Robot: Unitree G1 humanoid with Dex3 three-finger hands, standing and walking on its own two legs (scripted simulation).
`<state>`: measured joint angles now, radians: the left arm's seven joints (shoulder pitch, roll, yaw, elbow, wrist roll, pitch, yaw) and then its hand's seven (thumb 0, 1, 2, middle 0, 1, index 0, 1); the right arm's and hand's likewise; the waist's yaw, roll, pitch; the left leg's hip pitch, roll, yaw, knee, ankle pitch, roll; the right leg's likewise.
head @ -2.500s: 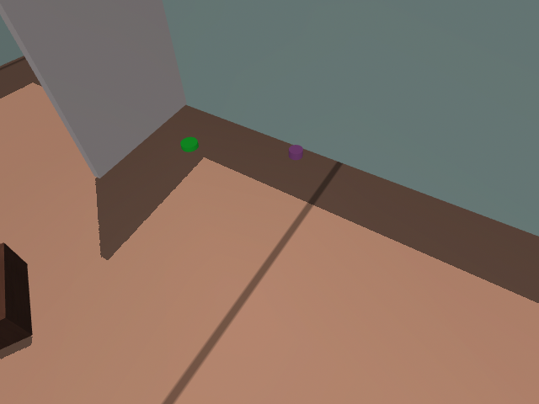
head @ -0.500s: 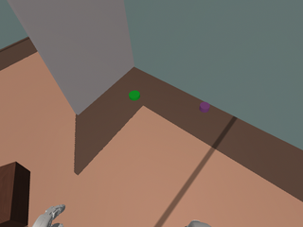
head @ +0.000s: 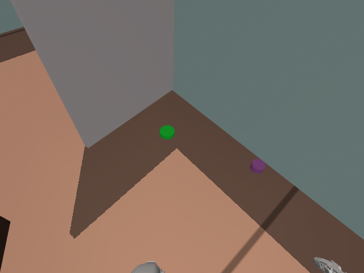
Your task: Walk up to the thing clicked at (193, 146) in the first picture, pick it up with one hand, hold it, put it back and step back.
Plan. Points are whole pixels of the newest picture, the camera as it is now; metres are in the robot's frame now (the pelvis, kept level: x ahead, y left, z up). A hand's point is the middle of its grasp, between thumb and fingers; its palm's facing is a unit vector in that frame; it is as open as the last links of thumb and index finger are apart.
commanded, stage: walk up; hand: left
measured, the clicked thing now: (167, 132) +1.03 +0.16 -0.74
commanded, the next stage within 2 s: none
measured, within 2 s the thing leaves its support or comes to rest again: neither
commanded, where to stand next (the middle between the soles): +0.64 -0.05 m, yaw +0 degrees
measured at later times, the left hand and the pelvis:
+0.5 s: hand (120, 193) +0.32 +0.20 -0.10, palm faces -0.06 -0.91 -0.41, open 7.4 cm; pelvis +0.21 -0.07 +0.00, yaw -1 degrees
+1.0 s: hand (120, 171) +0.40 +0.23 -0.15, palm faces -0.06 -0.94 -0.33, open 7.4 cm; pelvis +0.37 -0.04 +0.01, yaw +0 degrees
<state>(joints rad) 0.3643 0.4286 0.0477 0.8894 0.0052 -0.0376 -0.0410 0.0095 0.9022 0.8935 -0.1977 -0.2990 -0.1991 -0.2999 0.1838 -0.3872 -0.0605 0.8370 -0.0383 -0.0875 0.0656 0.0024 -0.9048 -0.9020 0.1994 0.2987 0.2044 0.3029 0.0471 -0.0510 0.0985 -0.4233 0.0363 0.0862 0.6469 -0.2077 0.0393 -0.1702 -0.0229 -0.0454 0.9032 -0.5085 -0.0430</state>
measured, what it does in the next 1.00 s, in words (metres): walks ahead: right foot, then left foot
